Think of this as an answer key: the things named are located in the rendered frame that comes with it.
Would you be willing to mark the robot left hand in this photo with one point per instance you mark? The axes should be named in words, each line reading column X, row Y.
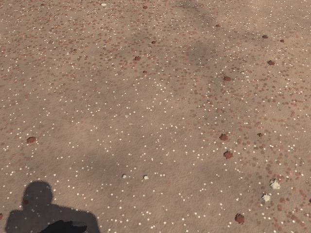
column 61, row 226

